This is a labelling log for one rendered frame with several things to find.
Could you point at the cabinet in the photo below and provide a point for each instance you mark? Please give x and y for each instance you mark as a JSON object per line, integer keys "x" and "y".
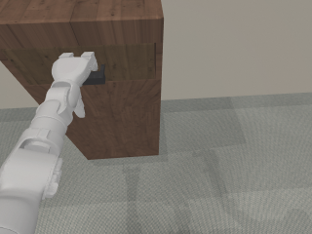
{"x": 122, "y": 118}

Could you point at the handle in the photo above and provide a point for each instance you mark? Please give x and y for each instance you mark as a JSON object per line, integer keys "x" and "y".
{"x": 96, "y": 77}

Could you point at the drawer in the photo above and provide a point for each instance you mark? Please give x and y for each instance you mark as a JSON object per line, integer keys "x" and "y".
{"x": 122, "y": 62}

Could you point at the left robot hand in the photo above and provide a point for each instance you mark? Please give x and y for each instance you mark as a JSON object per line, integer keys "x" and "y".
{"x": 76, "y": 69}

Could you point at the left robot upper arm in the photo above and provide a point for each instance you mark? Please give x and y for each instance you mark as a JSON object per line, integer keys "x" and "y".
{"x": 31, "y": 176}

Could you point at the left robot forearm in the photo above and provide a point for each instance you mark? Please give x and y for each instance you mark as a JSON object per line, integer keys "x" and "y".
{"x": 48, "y": 127}

